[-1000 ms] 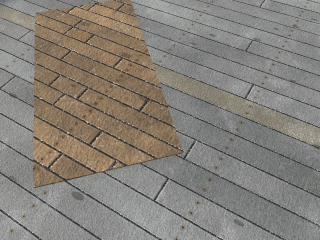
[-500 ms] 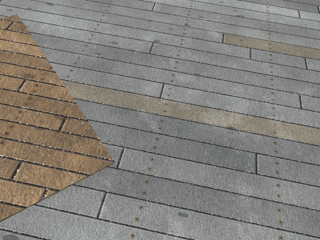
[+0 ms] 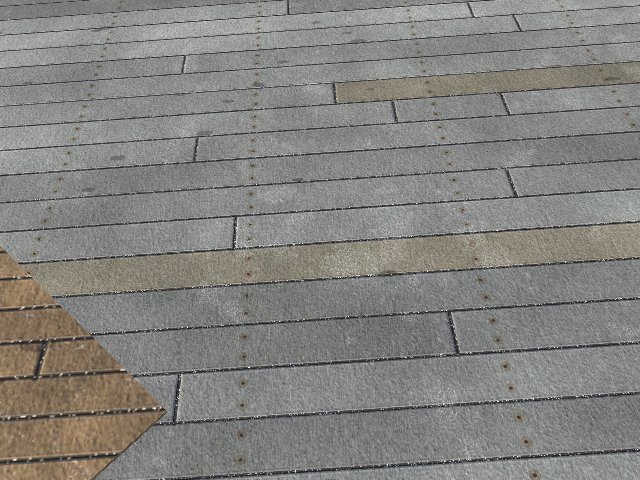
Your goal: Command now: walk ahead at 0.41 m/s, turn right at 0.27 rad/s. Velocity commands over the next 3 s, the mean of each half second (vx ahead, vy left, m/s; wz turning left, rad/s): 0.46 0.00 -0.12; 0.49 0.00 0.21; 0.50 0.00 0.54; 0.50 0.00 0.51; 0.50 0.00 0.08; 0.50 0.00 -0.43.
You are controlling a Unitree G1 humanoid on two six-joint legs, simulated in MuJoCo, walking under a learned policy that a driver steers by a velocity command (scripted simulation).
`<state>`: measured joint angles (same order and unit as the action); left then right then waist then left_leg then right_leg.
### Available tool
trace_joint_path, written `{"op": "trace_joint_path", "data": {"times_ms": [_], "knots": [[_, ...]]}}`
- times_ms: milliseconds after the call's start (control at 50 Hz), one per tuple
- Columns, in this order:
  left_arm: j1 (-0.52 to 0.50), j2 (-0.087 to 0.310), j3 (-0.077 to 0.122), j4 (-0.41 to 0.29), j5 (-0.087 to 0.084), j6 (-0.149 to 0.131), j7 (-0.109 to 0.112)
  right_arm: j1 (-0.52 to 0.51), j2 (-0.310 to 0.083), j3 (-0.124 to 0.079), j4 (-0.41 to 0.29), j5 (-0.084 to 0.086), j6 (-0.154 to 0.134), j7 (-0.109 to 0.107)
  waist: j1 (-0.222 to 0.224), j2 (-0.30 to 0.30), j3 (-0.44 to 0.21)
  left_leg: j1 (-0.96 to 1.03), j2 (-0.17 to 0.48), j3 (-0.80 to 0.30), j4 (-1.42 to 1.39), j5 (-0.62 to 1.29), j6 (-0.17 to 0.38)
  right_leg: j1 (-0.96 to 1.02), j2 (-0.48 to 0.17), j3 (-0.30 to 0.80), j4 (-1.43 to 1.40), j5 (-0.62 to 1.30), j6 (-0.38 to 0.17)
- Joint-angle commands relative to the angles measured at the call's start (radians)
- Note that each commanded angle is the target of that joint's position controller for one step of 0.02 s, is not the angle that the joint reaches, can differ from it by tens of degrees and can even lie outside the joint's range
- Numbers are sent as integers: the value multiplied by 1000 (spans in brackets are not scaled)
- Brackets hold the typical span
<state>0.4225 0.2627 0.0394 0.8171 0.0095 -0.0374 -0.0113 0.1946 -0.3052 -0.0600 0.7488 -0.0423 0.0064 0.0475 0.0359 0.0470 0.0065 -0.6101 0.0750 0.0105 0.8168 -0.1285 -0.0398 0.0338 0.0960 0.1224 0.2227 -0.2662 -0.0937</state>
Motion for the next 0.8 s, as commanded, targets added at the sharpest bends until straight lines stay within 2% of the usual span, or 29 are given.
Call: {"op": "trace_joint_path", "data": {"times_ms": [20, 60, 100, 120, 140, 160, 180, 200, 220, 240, 260, 280, 300, 360, 420, 480, 520, 580, 620, 640, 660, 680, 700, 720, 740, 760, 780, 800], "knots": [[64, 162, 36, -13, 4, -21, 10, -212, -47, -1, -123, 6, -28, 7, 57, -139, 106, -113, -20, 29, -104, 36, 11, 4, -259, 159, -55, 274, -131], [73, 170, 36, 3, 6, -27, 16, -239, -47, 2, -140, 10, -34, 8, 56, -142, 114, -72, -31, 35, -157, 23, 36, 9, -277, 158, -35, 358, -124], [56, 179, 35, 14, 7, -30, 22, -213, -54, 1, -141, 12, -39, 4, 28, -147, 115, 16, -46, 40, -203, -6, 71, 2, -296, 155, -16, 451, -105], [31, 185, 35, 15, 8, -32, 24, -159, -59, -2, -127, 15, -41, -3, -4, -149, 100, 115, -69, 48, -232, -30, 90, -19, -292, 138, 18, 564, -86], [18, 194, 36, 20, 10, -34, 25, -77, -75, -11, -101, 18, -43, -16, -43, -147, 56, 244, -108, 65, -248, -65, 109, -30, -278, 117, 108, 750, -69], [8, 195, 35, 28, 10, -34, 22, 69, -91, -22, -54, 17, -49, -32, -113, -109, -25, 429, -134, 75, -308, -54, 133, -54, -235, 69, 294, 858, -49], [11, 171, 26, 21, 7, -39, 19, 232, -141, -37, -19, 3, -59, -49, -183, -54, -138, 678, -16, -48, -335, -132, 171, -198, -184, 31, 548, 689, -30], [85, 67, 3, -10, -21, -42, 13, 336, -254, -59, -12, -19, -63, -56, -167, 172, -273, 910, 270, -524, -439, -410, 265, -480, -19, -51, 923, 160, 20], [81, 120, 15, 0, 4, -42, 12, 288, -222, -51, 5, 9, -58, -43, -127, 179, -243, 830, 331, -808, -593, -428, 298, -598, 31, 19, 1046, -203, 4], [19, 140, 22, -3, 15, -38, 9, 178, -154, -36, -6, 23, -55, -38, -78, 77, -83, 690, 305, -660, -588, -463, 292, -642, -42, 26, 1084, -136, -8], [-35, 131, 15, -5, 18, -38, -1, 114, -94, -22, -14, 25, -60, -33, -67, -4, -10, 574, 257, -517, -604, -375, 278, -627, -85, 4, 1036, -68, -11], [-54, 109, 12, -6, 19, -34, -8, 84, -66, -12, -8, 21, -66, -33, -41, 0, 20, 509, 202, -407, -626, -278, 253, -604, -121, -19, 978, -39, -9], [-47, 101, 8, -1, 29, -24, -12, 81, -49, -4, 5, 23, -74, -35, -23, 24, 32, 462, 166, -332, -641, -173, 239, -573, -143, -35, 939, -26, 2], [-53, 75, 0, 11, 34, -5, -25, 129, -53, -3, 46, 32, -100, -29, -9, 27, 31, 444, 136, -221, -674, 41, 254, -580, -160, -77, 899, 17, 27], [-191, 67, -7, -30, 35, -1, -30, 177, -54, -2, 83, 37, -105, -27, -28, 12, 72, 478, 115, -150, -719, 106, 261, -695, -192, -116, 788, 118, 57], [-322, 39, -21, -69, 30, -6, -35, 212, -47, 2, 113, 41, -105, -26, -53, 12, 82, 489, 70, -70, -711, 215, 239, -678, -184, -158, 584, 232, 76], [-392, 27, -30, -86, 24, -10, -38, 241, -58, 0, 131, 41, -107, -30, -73, 15, 81, 502, 70, -47, -702, 271, 228, -627, -166, -182, 468, 287, 75], [-450, 42, -27, -103, 21, -11, -33, 279, -71, 0, 159, 35, -103, -37, -85, 14, 84, 587, 114, -59, -675, 348, 222, -597, -147, -186, 380, 287, 53], [-448, 57, -22, -105, 24, -15, -27, 279, -79, -1, 173, 29, -96, -45, -72, 15, 81, 663, 141, -62, -622, 455, 214, -580, -131, -184, 343, 218, 25], [-421, 66, -16, -98, 26, -19, -23, 275, -82, -1, 177, 27, -93, -49, -56, 19, 66, 680, 142, -68, -562, 569, 204, -523, -110, -185, 322, 171, 12], [-341, 82, -7, -73, 28, -26, -16, 265, -93, -3, 181, 24, -89, -52, -18, 25, 24, 687, 135, -69, -458, 691, 192, -423, -80, -189, 296, 123, -4], [-188, 104, 5, -23, 34, -37, -6, 255, -94, -2, 183, 25, -84, -51, 49, 1, -59, 644, 99, -45, -280, 704, 176, -231, -62, -193, 234, 140, -29], [-15, 166, 25, 14, 56, -48, 9, 249, -69, 8, 159, 34, -86, -48, 113, -59, -180, 466, 56, -23, -26, 456, 162, 36, -216, -41, 223, 72, -72], [53, 272, 57, 19, 72, -42, 18, 372, 59, 37, 128, 73, -86, -40, 69, -292, -344, 94, -108, 51, 360, -195, 112, 352, -537, 427, 173, -28, -196], [11, 210, 48, 14, 33, -30, 12, 321, -66, 4, 153, 46, -76, -54, 75, -166, -317, 12, -109, -56, 462, -372, 129, 262, -537, 537, 81, -75, -187], [-90, 154, 32, 6, 22, -29, 11, 242, -73, -5, 133, 43, -75, -51, 34, -121, -148, -16, -58, -80, 455, -283, 136, 113, -489, 358, 52, -68, -154], [-148, 101, 20, 3, 22, -37, 8, 207, -46, 1, 129, 44, -77, -45, 12, -99, -66, 5, -19, -76, 406, -215, 135, -8, -447, 237, 8, 12, -127], [-165, 75, 14, 9, 20, -45, 10, 197, -33, 0, 135, 35, -67, -40, -8, -111, -18, 37, 2, -72, 367, -187, 132, -87, -406, 141, -22, 70, -92]]}}
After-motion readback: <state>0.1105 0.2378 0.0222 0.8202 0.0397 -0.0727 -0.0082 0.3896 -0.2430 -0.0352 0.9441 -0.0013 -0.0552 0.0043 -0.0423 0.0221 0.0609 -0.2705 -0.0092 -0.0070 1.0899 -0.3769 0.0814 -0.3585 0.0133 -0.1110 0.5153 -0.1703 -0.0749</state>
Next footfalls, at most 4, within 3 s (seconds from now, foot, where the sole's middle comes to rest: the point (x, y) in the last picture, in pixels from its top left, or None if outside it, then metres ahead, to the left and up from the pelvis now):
0.18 left None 0.26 0.12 -0.78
0.70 right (404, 452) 0.56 -0.08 -0.78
1.24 left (308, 344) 0.82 0.13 -0.78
1.76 right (320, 232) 1.18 0.12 -0.78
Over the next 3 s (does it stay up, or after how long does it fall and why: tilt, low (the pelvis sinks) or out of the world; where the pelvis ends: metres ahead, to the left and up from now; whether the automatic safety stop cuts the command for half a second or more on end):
stays up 1.49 0.49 -0.01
